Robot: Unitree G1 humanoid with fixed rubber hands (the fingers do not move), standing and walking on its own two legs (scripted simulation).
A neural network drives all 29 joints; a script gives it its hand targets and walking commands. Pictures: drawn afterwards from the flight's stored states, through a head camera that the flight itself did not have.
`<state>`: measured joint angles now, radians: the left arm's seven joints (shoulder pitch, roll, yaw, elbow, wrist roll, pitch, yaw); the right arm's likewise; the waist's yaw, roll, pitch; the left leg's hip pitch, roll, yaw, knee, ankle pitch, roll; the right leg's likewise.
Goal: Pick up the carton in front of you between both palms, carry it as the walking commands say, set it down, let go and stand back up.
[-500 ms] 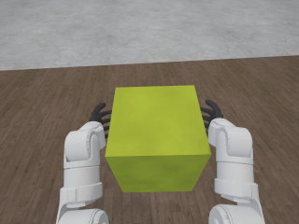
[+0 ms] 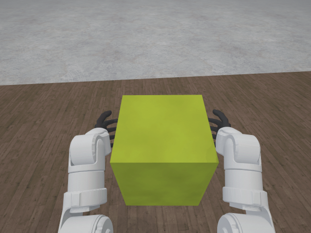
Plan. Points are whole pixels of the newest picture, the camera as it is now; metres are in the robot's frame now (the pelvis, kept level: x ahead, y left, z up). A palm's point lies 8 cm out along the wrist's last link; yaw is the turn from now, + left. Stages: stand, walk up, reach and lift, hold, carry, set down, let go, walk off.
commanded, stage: carry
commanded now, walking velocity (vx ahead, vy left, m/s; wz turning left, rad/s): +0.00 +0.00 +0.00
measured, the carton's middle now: (162, 152) +0.34 +0.00 +0.06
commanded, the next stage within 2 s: none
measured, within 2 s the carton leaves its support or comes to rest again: neither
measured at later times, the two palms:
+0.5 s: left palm (100, 121) +0.40 +0.17 +0.11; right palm (206, 117) +0.41 -0.13 +0.12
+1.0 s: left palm (125, 94) +0.61 +0.13 +0.06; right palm (200, 90) +0.65 -0.17 +0.06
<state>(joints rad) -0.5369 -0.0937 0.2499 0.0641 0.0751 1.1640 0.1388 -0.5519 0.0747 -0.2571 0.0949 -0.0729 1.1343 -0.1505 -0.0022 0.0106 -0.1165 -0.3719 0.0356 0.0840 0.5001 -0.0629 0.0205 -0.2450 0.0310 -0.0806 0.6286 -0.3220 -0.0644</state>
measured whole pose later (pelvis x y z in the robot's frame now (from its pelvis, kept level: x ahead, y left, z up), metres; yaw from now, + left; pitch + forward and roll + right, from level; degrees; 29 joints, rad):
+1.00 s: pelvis +0.30 -0.04 -0.03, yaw +3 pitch +4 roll +2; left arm -0.43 -0.12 0.27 -0.02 0.06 1.09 0.12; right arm -0.53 0.09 -0.22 0.07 -0.05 1.09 -0.17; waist 0.02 0.02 -0.03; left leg -0.58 0.03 0.03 1.18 -0.33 0.04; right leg -0.41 0.00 -0.13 0.56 -0.15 -0.11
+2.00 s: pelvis +0.92 -0.02 -0.10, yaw +3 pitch +4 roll +0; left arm -0.47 -0.11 0.22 0.02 0.08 1.10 0.14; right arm -0.51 0.06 -0.23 0.06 -0.03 1.09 -0.16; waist 0.02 0.03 -0.05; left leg -0.42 -0.03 0.02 1.29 -0.46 0.06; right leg -0.47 0.04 -0.16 0.60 -0.13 -0.13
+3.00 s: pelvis +1.56 +0.01 -0.15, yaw +4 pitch +3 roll +1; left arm -0.46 -0.11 0.24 0.07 0.07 1.09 0.14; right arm -0.51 0.08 -0.24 0.12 -0.07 1.08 -0.15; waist 0.04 0.01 -0.06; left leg -0.47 -0.01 0.02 1.27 -0.43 0.06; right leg -0.42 0.04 -0.15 0.58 -0.13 -0.15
